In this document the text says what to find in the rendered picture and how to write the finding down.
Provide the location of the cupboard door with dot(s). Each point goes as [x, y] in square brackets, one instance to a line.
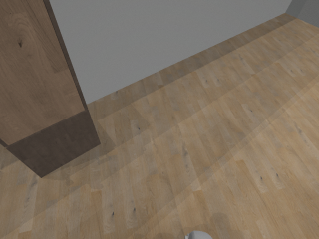
[37, 89]

